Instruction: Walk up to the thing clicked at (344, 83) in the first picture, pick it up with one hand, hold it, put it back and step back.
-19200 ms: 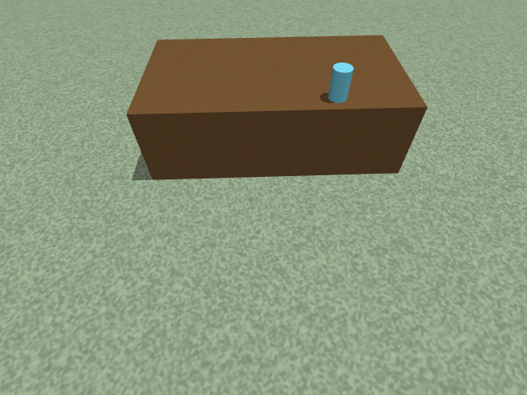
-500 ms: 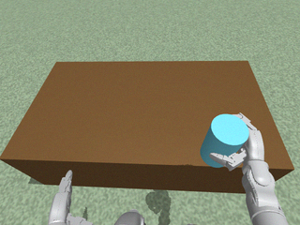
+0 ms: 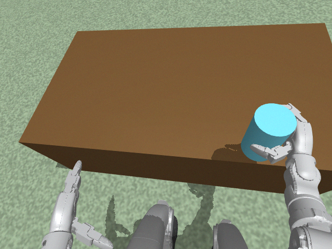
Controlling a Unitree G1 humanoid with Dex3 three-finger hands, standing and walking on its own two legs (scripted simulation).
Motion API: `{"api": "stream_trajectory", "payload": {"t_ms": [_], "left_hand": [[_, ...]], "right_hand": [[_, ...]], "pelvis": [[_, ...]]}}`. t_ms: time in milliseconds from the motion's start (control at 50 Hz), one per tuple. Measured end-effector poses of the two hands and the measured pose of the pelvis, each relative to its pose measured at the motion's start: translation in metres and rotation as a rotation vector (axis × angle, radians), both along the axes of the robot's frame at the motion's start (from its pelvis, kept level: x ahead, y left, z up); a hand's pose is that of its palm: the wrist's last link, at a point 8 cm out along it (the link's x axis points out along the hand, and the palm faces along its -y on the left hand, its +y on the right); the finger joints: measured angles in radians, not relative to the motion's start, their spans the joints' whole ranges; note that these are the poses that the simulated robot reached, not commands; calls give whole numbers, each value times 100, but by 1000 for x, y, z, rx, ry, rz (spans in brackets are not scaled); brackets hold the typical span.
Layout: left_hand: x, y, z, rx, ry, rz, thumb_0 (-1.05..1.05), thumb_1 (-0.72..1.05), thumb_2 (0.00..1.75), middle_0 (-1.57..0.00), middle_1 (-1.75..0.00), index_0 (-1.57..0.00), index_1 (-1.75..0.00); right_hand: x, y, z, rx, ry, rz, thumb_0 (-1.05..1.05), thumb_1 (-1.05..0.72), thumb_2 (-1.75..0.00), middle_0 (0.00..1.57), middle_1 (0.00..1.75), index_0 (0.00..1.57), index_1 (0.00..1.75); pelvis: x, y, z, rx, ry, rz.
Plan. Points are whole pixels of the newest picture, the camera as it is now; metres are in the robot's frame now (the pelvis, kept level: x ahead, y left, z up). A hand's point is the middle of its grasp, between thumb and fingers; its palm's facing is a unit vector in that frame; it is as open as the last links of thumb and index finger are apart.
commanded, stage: crouch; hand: right
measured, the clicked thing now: (264, 134) +0.40 -0.17 -0.04
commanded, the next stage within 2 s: lower in 0.50 s
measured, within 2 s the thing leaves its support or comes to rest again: rests again in 1.28 s
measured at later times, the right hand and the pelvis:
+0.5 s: hand (264, 126) +0.45 -0.18 -0.08, palm faces +0.11 +0.99 +0.03, open 11.7 cm; pelvis -0.01 -0.01 -0.05, yaw +1 degrees
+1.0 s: hand (256, 132) +0.46 -0.18 -0.15, palm faces +0.11 +0.99 +0.03, open 11.7 cm; pelvis -0.02 +0.00 -0.08, yaw +1 degrees
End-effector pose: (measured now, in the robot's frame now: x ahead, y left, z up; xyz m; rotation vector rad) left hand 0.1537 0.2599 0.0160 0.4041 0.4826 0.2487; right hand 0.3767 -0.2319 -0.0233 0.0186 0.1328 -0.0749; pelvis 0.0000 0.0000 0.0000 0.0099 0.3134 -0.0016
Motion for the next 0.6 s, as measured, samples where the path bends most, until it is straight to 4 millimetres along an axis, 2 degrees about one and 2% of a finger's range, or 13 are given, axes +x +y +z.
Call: {"api": "stream_trajectory", "payload": {"t_ms": [140, 280, 360, 480, 600], "left_hand": [[-18, 9, -11, 60, 44, 19, -1, -51, 5, -6, -6, -7, -5], [-19, 5, -13, 101, 34, 11, -2, -50, 4, -6, -6, -6, -5], [-18, -2, -13, 100, 19, -7, -2, -50, 4, -6, -6, -7, -5], [-20, 0, -15, 115, 33, -9, -1, -49, 3, -6, -6, -7, -4], [-14, 2, -17, 129, 30, -29, -1, -49, 3, -6, -5, -7, -4]], "right_hand": [[25, -2, -18, 4, -26, -11, -2, 61, -104, 60, 97, 65, 101], [47, 2, -36, 17, -26, -5, -2, 60, -103, 60, 97, 65, 100], [50, 1, -45, 16, -13, -8, -2, 60, -103, 60, 97, 65, 101], [48, -4, -55, 13, -1, -37, -2, 60, -103, 60, 97, 65, 101], [52, -2, -64, -10, -3, -22, -2, 60, -103, 60, 97, 65, 101]], "pelvis": [[-5, -6, -19, 9, 56, 2], [-7, -8, -35, 19, 102, 6], [-7, -8, -40, 26, 113, 5], [-8, -8, -46, 31, 123, 1], [-9, -4, -52, 31, 138, -1]]}}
